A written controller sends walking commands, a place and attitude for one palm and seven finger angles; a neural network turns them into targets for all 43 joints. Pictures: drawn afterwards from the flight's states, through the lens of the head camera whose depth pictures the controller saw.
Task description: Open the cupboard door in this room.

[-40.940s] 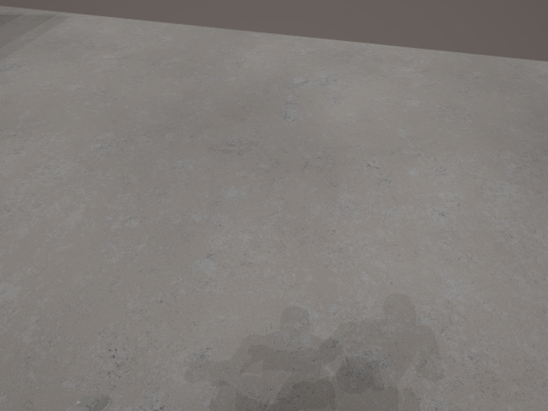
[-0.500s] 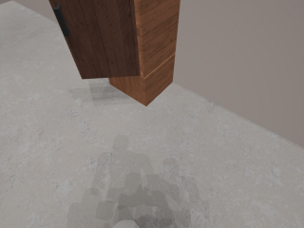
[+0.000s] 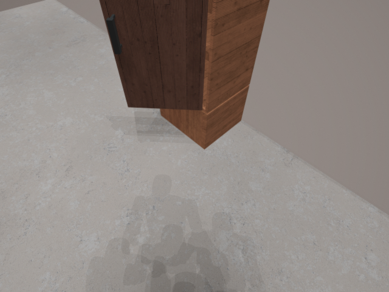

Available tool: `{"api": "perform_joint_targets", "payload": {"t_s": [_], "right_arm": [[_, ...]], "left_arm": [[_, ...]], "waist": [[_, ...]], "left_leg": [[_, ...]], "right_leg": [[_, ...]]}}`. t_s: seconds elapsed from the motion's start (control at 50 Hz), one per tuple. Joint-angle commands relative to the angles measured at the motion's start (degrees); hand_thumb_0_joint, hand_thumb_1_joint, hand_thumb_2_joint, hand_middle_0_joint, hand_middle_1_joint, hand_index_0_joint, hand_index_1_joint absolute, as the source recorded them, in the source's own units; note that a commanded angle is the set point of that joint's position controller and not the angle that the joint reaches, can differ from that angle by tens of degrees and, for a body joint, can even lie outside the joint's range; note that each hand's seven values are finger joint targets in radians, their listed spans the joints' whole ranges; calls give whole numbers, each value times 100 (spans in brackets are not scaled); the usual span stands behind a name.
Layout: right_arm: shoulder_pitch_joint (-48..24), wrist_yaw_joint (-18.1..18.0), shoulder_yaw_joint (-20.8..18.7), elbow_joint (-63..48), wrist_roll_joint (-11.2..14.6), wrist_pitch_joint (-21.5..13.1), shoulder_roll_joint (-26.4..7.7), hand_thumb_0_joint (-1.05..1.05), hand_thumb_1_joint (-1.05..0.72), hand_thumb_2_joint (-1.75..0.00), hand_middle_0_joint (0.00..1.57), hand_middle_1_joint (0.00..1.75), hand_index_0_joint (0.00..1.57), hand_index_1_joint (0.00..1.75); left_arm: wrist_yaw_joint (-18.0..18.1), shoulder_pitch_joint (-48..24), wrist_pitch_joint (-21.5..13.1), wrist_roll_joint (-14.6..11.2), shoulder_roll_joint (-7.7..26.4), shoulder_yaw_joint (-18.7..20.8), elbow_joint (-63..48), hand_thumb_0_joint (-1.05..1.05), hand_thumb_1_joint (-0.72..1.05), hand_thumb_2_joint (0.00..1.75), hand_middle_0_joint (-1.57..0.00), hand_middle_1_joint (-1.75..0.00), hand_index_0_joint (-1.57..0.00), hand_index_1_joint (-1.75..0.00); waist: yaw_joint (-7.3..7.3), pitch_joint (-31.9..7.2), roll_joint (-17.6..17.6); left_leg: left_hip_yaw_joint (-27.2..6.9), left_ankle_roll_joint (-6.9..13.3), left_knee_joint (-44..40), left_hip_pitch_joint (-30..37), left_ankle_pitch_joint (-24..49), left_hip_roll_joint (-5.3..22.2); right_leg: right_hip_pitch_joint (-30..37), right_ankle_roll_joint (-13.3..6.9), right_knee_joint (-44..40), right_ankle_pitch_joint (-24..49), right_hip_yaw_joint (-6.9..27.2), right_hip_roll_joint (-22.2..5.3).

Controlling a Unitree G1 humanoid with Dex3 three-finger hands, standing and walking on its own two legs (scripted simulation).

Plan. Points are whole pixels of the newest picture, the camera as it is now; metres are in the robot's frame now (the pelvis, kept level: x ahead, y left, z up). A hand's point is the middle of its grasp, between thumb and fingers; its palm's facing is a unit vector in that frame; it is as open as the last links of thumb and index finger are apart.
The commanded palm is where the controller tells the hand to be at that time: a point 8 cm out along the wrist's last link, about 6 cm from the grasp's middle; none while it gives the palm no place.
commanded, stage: take the last steps up to it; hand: left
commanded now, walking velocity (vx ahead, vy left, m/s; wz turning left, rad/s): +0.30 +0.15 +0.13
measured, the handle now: (115, 34) +1.02 +0.39 +0.01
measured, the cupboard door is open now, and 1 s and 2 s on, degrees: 43 43 43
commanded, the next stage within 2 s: come to a stop and stand still in 1.06 s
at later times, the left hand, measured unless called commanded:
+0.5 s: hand out of the picture +0.09 +0.24 -0.20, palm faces +0.16 -0.97 -0.16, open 7.4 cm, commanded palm none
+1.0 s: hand (108, 203) +0.36 +0.27 -0.16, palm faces +0.11 -0.97 -0.20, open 7.2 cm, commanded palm none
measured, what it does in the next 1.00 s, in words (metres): walks ahead: right foot, then left foot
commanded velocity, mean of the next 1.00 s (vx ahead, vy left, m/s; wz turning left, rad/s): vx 0.28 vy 0.09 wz -0.01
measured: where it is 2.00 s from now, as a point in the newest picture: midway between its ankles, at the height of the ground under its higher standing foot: (176, 244)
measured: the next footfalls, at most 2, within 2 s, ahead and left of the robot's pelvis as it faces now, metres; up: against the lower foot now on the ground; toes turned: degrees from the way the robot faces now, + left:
right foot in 0.06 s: +0.09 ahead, -0.13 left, +0.00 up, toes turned -6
left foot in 0.40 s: +0.24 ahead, +0.19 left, +0.00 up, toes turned +12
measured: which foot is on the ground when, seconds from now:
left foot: down 0.00-0.06, up 0.08-0.38, down 0.40-0.78, up 0.80-1.00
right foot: up 0.00-0.04, down 0.06-0.40, up 0.42-0.76, down 0.78-1.00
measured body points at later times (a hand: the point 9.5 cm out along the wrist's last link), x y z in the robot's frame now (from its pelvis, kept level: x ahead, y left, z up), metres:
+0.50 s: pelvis +0.16 +0.07 -0.02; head +0.19 +0.09 +0.43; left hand +0.08 +0.30 -0.18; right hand +0.28 -0.16 -0.15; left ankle +0.20 +0.18 -0.74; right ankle +0.08 -0.08 -0.68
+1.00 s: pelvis +0.34 +0.09 +0.01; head +0.37 +0.08 +0.45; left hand +0.36 +0.32 -0.15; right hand +0.37 -0.15 -0.15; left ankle +0.36 +0.23 -0.70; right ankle +0.33 -0.01 -0.74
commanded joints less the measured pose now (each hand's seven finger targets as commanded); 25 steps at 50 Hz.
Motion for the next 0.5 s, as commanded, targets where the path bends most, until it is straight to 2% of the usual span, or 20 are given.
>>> {"api": "perform_joint_targets", "payload": {"t_s": [0.0,0.02,0.04,0.06,0.08,0.1,0.12,0.16,0.2,0.24,0.28,0.3,0.32,0.34,0.36,0.38,0.4,0.42,0.44,0.48], "right_arm": [[-173,-40,-203,-306,47,-100,-872,0,-90,-90,20,30,20,30],[-130,1,-165,-394,103,-123,-611,0,-90,-90,20,30,20,30],[-341,38,-181,-630,64,-98,-587,0,-90,-90,20,30,20,30],[-535,54,-233,-656,-10,-78,-809,0,-90,-90,20,30,20,30],[-807,72,-261,-649,-13,-60,-733,0,-90,-90,20,30,20,30],[-802,114,-268,-592,-24,-20,-661,0,-90,-90,20,30,20,30],[-658,149,-247,-506,-32,21,-530,0,-90,-90,20,30,20,30],[-501,203,-223,-401,-12,39,-341,0,-90,-90,20,30,20,30],[-590,256,-198,-439,11,25,-217,0,-90,-90,20,30,20,30],[-843,310,-182,-531,26,-19,-113,0,-90,-90,20,30,20,30],[-932,326,-161,-606,23,-70,-143,0,-90,-90,20,30,20,30],[-864,317,-168,-609,20,-94,-183,0,-90,-90,20,30,20,30],[-654,295,-182,-566,15,-121,-278,0,-90,-90,20,30,20,30],[-316,265,-215,-461,4,-149,-440,0,-90,-90,20,30,20,30],[377,194,-310,-283,-25,-186,-813,0,-90,-90,20,30,20,30],[1158,86,-480,-103,-107,-231,-1495,0,-90,-90,20,30,20,30],[1608,-33,-488,-31,-84,-183,-1647,0,-90,-90,20,30,20,30],[1260,-65,-443,-58,-71,-207,-1545,0,-90,-90,20,30,20,30],[775,-93,-357,-213,-34,-231,-1262,0,-90,-90,20,30,20,30],[216,-109,-234,-314,-45,-283,-841,0,-90,-90,20,30,20,30]], "left_arm": [[59,668,-240,39,522,179,-127,0,90,90,-20,-30,-20,-30],[114,1227,-306,85,943,276,17,0,90,90,-20,-30,-20,-30],[175,1685,-292,57,1406,379,102,0,90,90,-20,-30,-20,-30],[221,1600,-303,12,1362,368,57,0,90,90,-20,-30,-20,-30],[257,1265,-335,21,1092,303,20,0,90,90,-20,-30,-20,-30],[261,974,-367,17,809,206,-20,0,90,90,-20,-30,-20,-30],[253,819,-417,12,628,161,-50,0,90,90,-20,-30,-20,-30],[249,770,-500,33,580,164,-12,0,90,90,-20,-30,-20,-30],[224,835,-540,45,662,182,102,0,90,90,-20,-30,-20,-30],[203,1037,-555,59,741,174,276,0,90,90,-20,-30,-20,-30],[199,1071,-527,65,843,192,362,0,90,90,-20,-30,-20,-30],[198,1043,-499,62,857,208,374,0,90,90,-20,-30,-20,-30],[199,951,-465,53,864,222,378,0,90,90,-20,-30,-20,-30],[185,914,-428,49,808,220,378,0,90,90,-20,-30,-20,-30],[161,890,-389,45,630,189,314,0,90,90,-20,-30,-20,-30],[128,975,-361,-3,247,130,163,0,90,90,-20,-30,-20,-30],[136,549,-376,2,166,60,-138,0,90,90,-20,-30,-20,-30],[167,304,-393,10,114,42,-166,0,90,90,-20,-30,-20,-30],[153,191,-382,-8,159,36,-132,0,90,90,-20,-30,-20,-30],[83,266,-317,30,126,60,13,0,90,90,-20,-30,-20,-30]], "waist": [[456,-34,73],[677,-244,-1069],[843,-242,-1881],[737,-6,-1297],[579,363,-1296],[378,495,-1132],[226,334,-1068],[116,131,-979],[121,70,-837],[221,121,-738],[250,111,-944],[191,74,-972],[51,57,-947],[-114,-64,-607],[-440,-370,173],[-708,-888,1708],[-857,-896,1641],[-722,-835,1465],[-539,-655,1355],[-239,-178,883]], "left_leg": [[-639,381,76,-1636,-707,718],[6,39,1434,-2670,-1170,130],[195,-151,2937,-3289,-2073,-64],[-252,-187,3776,-3367,-1719,317],[-410,-223,4144,-3444,-1192,538],[-450,-274,4154,-3275,-662,701],[-339,-349,4012,-3002,-251,767],[-46,-449,3408,-2633,-9,803],[229,-507,2487,-2281,128,745],[487,-498,1756,-1973,265,554],[570,-435,1281,-1614,286,457],[653,-404,1038,-1338,323,378],[734,-377,707,-841,443,329],[837,-356,411,-112,433,238],[466,-215,226,899,112,522],[-1468,298,-245,1746,-152,1887],[-2251,766,-824,1806,-38,2430],[-2219,932,-827,1441,-117,2508],[-1988,953,-871,976,-127,2446],[-1221,722,-1134,23,21,2131]], "right_leg": [[2269,-41,-1584,478,34,23],[3292,-424,-2336,-453,1486,-1181],[3348,-1062,-3307,-1078,3301,-2566],[2664,-1341,-3511,-1675,3552,-2680],[2058,-1245,-3529,-1546,3291,-2424],[1612,-1031,-3516,-1011,2514,-2152],[1440,-844,-3488,-285,1778,-1896],[1459,-743,-3352,908,928,-1659],[1465,-690,-3226,1436,456,-1523],[1422,-647,-3140,1580,306,-1437],[1386,-599,-2962,1527,240,-1449],[1352,-555,-2840,1412,188,-1399],[1124,-481,-2645,1179,118,-1342],[749,-381,-2214,915,-49,-1148],[216,-255,-1028,841,-314,-857],[-836,12,759,-646,-763,-89],[-1470,-61,2089,-1382,-275,171],[-1748,-201,2872,-1167,123,-47],[-1850,-208,3125,-690,314,-285],[-1414,-164,2721,-152,364,-465]]}}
